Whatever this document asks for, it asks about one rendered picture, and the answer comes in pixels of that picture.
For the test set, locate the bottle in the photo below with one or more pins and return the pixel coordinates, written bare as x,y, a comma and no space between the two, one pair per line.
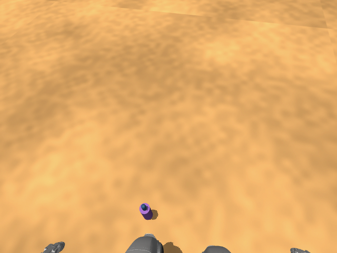
146,211

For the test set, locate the left robot hand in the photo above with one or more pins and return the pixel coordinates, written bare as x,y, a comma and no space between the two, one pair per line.
54,248

